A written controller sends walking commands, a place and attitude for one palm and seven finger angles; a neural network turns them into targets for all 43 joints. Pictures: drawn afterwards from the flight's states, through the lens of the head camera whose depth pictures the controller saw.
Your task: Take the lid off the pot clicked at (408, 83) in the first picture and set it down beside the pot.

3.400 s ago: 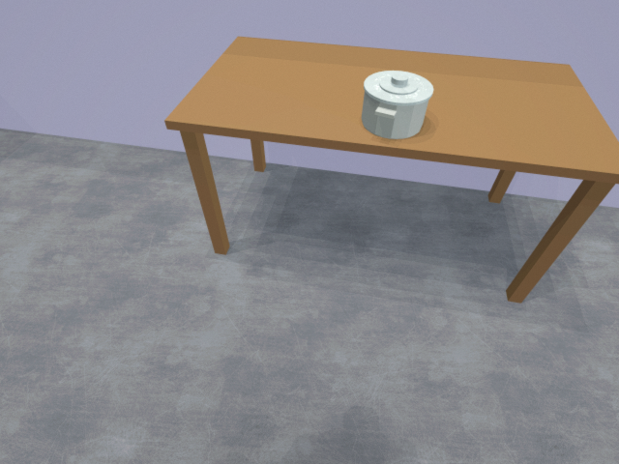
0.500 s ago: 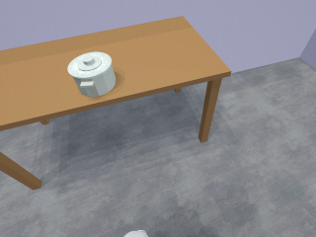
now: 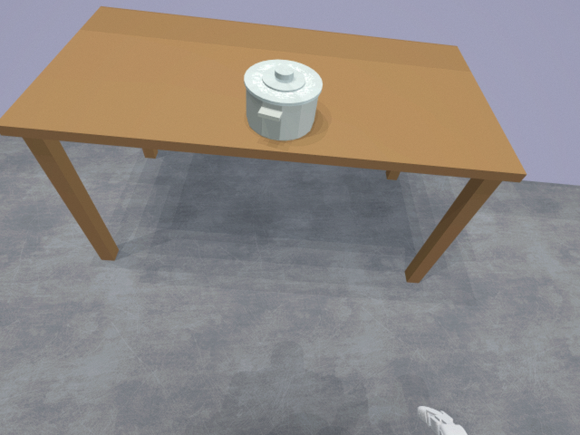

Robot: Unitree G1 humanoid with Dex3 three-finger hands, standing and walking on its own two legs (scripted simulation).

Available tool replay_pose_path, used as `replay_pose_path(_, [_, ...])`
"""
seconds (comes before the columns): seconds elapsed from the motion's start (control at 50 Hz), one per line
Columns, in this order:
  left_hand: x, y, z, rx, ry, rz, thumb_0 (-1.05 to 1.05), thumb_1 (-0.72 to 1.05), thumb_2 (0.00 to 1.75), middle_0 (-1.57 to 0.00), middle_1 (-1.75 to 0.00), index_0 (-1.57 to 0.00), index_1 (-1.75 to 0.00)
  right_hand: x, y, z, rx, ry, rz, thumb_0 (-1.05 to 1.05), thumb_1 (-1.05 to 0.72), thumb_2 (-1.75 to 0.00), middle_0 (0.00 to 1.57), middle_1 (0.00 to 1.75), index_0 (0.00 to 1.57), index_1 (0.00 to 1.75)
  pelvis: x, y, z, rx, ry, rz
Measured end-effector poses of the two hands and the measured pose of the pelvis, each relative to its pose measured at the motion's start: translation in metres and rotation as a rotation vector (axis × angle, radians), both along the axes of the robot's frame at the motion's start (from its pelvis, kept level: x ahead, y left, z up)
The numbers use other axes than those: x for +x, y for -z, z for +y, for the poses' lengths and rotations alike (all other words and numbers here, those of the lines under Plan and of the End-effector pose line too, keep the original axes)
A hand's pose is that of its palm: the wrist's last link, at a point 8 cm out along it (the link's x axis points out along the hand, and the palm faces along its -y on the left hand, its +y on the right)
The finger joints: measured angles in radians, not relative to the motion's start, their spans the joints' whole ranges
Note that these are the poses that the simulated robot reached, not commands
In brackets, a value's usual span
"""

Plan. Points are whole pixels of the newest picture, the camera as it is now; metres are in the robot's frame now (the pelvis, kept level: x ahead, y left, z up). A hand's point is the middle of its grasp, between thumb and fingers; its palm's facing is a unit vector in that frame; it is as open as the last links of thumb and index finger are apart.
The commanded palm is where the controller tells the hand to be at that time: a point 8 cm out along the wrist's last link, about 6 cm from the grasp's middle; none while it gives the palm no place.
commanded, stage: take the last steps up to it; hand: left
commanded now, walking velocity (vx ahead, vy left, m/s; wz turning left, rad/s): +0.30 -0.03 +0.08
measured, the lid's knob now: (284, 72) +0.86 +0.12 +0.02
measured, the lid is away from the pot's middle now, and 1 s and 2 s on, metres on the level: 0.00 0.00 0.00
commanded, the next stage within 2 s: come to a stop and stand still in 1.10 s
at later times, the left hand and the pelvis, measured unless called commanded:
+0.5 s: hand (192, 422) +0.15 +0.15 -0.15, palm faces -0.02 -0.98 -0.21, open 7.4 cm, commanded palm none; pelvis +0.06 -0.03 +0.01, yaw +1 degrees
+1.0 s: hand out of the picture +0.11 +0.09 -0.16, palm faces +0.19 -0.97 -0.16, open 7.3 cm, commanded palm none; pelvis +0.24 -0.03 +0.00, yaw +2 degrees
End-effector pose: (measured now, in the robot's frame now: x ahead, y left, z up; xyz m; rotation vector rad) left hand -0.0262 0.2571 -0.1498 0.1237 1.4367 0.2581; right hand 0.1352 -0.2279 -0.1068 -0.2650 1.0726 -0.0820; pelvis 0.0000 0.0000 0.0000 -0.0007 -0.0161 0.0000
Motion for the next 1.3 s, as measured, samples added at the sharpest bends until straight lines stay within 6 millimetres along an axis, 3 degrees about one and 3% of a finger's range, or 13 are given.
replay_pose_path(0.1, [0.008, -0.01, 0.012, -0.008, 0.002, -0.041, 0.01, 0.91, 0.9, -0.2, -0.3, -0.19, -0.3, -0.03, -0.002, 0.019, 0.014, 0.021, 0.058, 0.0, -0.9, -0.9, 0.2, 0.3, 0.21, 0.3, 0.0, -0.011, 0.011, -0.013, -0.016, -0.001])
replay_pose_path(0.26, [0.045, -0.02, 0.005, -0.03, 0.06, -0.101, 0.01, 0.91, 0.9, -0.2, -0.3, -0.19, -0.3, -0.094, 0.003, 0.006, 0.002, 0.14, 0.16, -0.01, -0.92, -0.9, 0.2, 0.3, 0.21, 0.3, 0.014, -0.017, 0.015, 0.002, -0.021, 0.008])
replay_pose_path(0.42, [0.12, -0.03, -0.028, -0.038, 0.141, -0.178, 0.01, 0.91, 0.9, -0.2, -0.3, -0.19, -0.3, -0.169, 0.014, -0.01, 0.034, 0.247, 0.393, 0.0, -0.91, -0.9, 0.2, 0.3, 0.2, 0.3, 0.038, -0.016, -0.006, 0.02, -0.016, 0.017])
replay_pose_path(0.48, [0.155, -0.033, -0.047, -0.029, 0.171, -0.217, 0.01, 0.91, 0.9, -0.2, -0.3, -0.19, -0.3, -0.181, 0.02, -0.018, 0.058, 0.274, 0.468, 0.0, -0.91, -0.9, 0.2, 0.3, 0.2, 0.3, 0.054, -0.013, -0.021, 0.026, -0.011, 0.022])
replay_pose_path(0.54, [0.184, -0.03, -0.065, -0.01, 0.179, -0.268, 0.01, 0.91, 0.9, -0.2, -0.3, -0.19, -0.3, -0.18, 0.031, -0.03, 0.081, 0.28, 0.525, 0.0, -0.9, -0.9, 0.2, 0.3, 0.2, 0.3, 0.072, -0.003, -0.039, 0.024, -0.013, 0.02])
replay_pose_path(0.62, [0.189, -0.033, -0.085, -0.01, 0.123, -0.281, 0.0, 0.91, 0.9, -0.2, -0.3, -0.2, -0.3, -0.136, 0.032, -0.047, 0.093, 0.242, 0.514, 0.0, -0.91, -0.9, 0.2, 0.3, 0.2, 0.3, 0.095, -0.007, -0.055, 0.016, -0.03, 0.01])
replay_pose_path(0.8, [0.15, -0.034, -0.096, -0.004, 0.007, -0.07, -0.01, 0.94, 0.9, -0.2, -0.3, -0.2, -0.3, 0.051, 0.027, -0.069, 0.085, 0.141, 0.213, 0.0, -0.91, -0.9, 0.19, 0.3, 0.2, 0.3, 0.159, -0.016, -0.063, 0.01, -0.038, 0.009])
replay_pose_path(0.94, [0.126, -0.027, -0.113, -0.075, -0.096, 0.118, 0.0, 0.92, 0.9, -0.2, -0.3, -0.2, -0.3, 0.197, 0.02, -0.04, 0.092, 0.013, 0.054, 0.0, -0.91, -0.9, 0.19, 0.3, 0.2, 0.3, 0.216, -0.009, -0.047, 0.001, -0.04, 0.011])
replay_pose_path(1.04, [0.136, -0.014, -0.108, -0.132, -0.14, 0.238, 0.0, 0.91, 0.9, -0.2, -0.3, -0.2, -0.3, 0.284, 0.021, -0.003, 0.081, -0.056, -0.042, 0.0, -0.91, -0.9, 0.19, 0.3, 0.2, 0.3, 0.266, 0.008, -0.024, -0.008, -0.04, 0.012])
replay_pose_path(1.08, [0.152, -0.006, -0.099, -0.146, -0.138, 0.257, 0.0, 0.91, 0.9, -0.2, -0.3, -0.2, -0.3, 0.301, 0.023, 0.007, 0.07, -0.054, -0.066, 0.0, -0.91, -0.9, 0.19, 0.3, 0.2, 0.3, 0.282, 0.013, -0.015, -0.008, -0.042, 0.007])
replay_pose_path(1.12, [0.181, -0.002, -0.086, -0.137, -0.126, 0.226, 0.01, 0.91, 0.9, -0.2, -0.3, -0.2, -0.3, 0.302, 0.022, 0.013, 0.067, -0.04, -0.046, 0.0, -0.91, -0.9, 0.19, 0.3, 0.2, 0.3, 0.295, 0.011, -0.01, 0.002, -0.038, -0.004])
replay_pose_path(1.18, [0.239, 0.0, -0.065, -0.114, -0.099, 0.12, 0.01, 0.91, 0.9, -0.2, -0.3, -0.2, -0.3, 0.29, 0.018, 0.017, 0.056, -0.012, 0.027, 0.0, -0.91, -0.9, 0.19, 0.3, 0.2, 0.3, 0.312, 0.001, -0.005, 0.005, -0.045, -0.01])
replay_pose_path(1.3, [0.354, -0.007, -0.038, -0.064, -0.038, -0.094, 0.0, 0.91, 0.9, -0.2, -0.3, -0.19, -0.3, 0.28, 0.007, -0.003, -0.01, 0.065, 0.105, -0.03, -0.95, -0.9, 0.2, 0.3, 0.21, 0.3, 0.344, -0.011, 0.0, 0.01, -0.057, -0.001])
